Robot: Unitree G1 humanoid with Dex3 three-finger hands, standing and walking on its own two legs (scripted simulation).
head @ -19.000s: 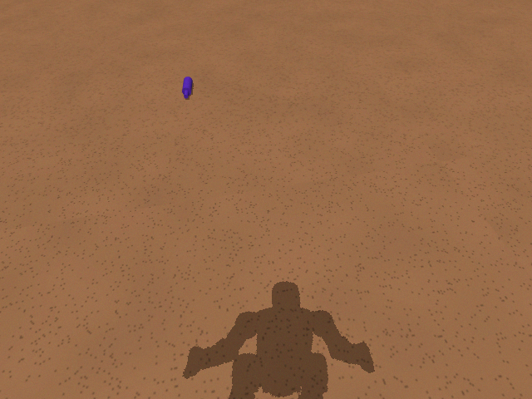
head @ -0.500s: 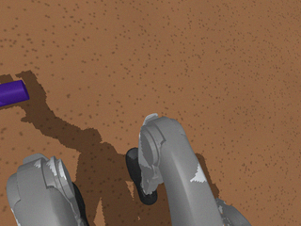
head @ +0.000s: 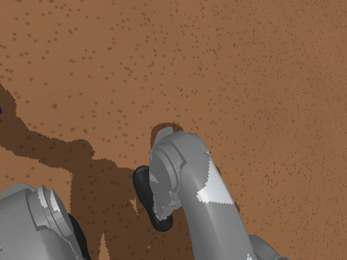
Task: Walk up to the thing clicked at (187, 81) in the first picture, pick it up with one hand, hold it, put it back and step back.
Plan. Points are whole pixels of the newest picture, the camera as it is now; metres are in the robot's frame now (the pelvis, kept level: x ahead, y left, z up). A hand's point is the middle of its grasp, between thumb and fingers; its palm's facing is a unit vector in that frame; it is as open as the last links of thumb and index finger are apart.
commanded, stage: rest palm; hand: left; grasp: from above
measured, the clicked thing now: out of the picture +0.47 +0.31 -0.28
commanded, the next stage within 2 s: close in 0.22 s
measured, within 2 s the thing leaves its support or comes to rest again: neither
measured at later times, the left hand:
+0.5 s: hand out of the picture +0.47 +0.27 -0.25, palm faces -0.44 -0.11 -0.89, open 13.3 cm
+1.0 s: hand out of the picture +0.46 +0.27 -0.25, palm faces -0.48 -0.13 -0.87, open 11.5 cm
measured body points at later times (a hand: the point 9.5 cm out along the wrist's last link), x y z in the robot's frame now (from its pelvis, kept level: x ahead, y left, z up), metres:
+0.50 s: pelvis +0.00 +0.00 +0.00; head +0.29 +0.11 +0.32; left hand +0.49 +0.27 -0.20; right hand +0.01 -0.25 -0.05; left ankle +0.06 +0.12 -0.27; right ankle +0.12 -0.11 -0.27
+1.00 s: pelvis -0.01 +0.00 +0.00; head +0.28 +0.11 +0.33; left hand +0.48 +0.28 -0.20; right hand +0.01 -0.25 -0.05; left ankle +0.06 +0.12 -0.27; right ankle +0.12 -0.11 -0.27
